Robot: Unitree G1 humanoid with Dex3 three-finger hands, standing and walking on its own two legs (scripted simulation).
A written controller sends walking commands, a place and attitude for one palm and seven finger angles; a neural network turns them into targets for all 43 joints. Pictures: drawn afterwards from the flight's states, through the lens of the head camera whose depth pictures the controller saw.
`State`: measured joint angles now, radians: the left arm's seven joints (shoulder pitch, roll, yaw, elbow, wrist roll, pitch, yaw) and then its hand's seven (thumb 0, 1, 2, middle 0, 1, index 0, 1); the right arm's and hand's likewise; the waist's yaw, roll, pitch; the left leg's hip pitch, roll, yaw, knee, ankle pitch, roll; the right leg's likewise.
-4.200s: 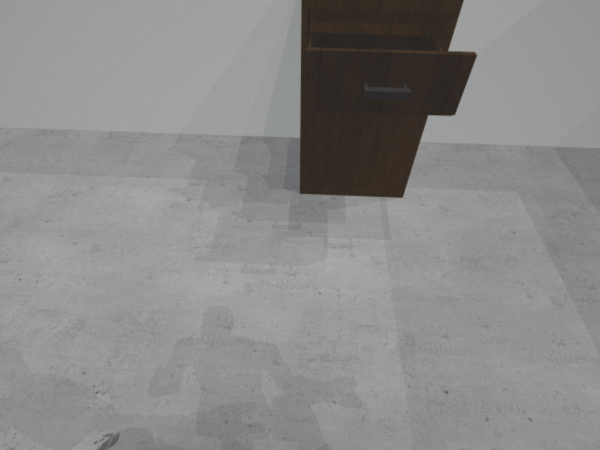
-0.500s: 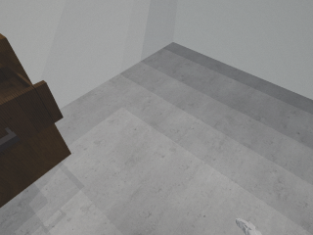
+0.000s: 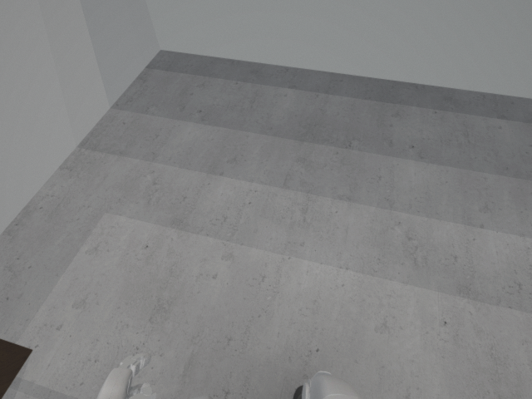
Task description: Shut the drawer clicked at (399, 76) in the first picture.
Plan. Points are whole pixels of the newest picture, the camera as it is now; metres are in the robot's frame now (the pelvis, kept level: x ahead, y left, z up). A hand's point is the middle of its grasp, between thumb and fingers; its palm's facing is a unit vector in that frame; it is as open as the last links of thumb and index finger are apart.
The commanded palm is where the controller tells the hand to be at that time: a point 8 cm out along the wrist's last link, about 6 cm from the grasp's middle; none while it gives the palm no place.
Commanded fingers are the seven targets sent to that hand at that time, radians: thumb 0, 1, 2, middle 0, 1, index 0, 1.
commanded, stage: turn to face it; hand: left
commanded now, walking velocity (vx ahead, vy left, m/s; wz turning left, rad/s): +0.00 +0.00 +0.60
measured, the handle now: out of the picture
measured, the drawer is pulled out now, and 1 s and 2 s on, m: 0.30 0.30 0.30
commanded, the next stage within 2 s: none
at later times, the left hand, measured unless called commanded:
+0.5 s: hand out of the picture +0.03 +0.24 -0.16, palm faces +0.30 -0.94 -0.19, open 7.4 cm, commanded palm none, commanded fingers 0.00 0.90 0.90 -0.20 -0.30 -0.20 -0.30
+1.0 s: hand out of the picture +0.00 +0.19 -0.12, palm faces +0.56 -0.78 -0.27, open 7.4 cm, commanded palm none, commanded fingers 0.00 0.90 0.90 -0.20 -0.30 -0.20 -0.30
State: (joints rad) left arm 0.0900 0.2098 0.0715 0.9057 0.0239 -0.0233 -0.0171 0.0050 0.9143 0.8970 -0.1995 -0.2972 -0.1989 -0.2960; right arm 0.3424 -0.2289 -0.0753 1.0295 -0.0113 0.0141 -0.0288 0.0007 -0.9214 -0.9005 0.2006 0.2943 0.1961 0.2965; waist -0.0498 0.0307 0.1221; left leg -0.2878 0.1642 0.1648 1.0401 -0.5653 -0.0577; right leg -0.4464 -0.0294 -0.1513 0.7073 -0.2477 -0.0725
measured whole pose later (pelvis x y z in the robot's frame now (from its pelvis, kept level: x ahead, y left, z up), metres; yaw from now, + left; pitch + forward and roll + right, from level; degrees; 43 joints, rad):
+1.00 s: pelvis +0.02 -0.02 +0.03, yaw +34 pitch +0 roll +1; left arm 0.20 0.17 0.04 0.86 0.02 0.01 0.02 0.01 0.91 0.90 -0.20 -0.30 -0.20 -0.30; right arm 0.18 -0.28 -0.11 0.92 -0.03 0.07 0.02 0.00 -0.91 -0.90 0.20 0.29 0.20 0.30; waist -0.02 0.05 0.04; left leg -0.54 -0.03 -0.03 1.09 -0.40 -0.04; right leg -0.23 -0.06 -0.10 0.53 -0.30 0.00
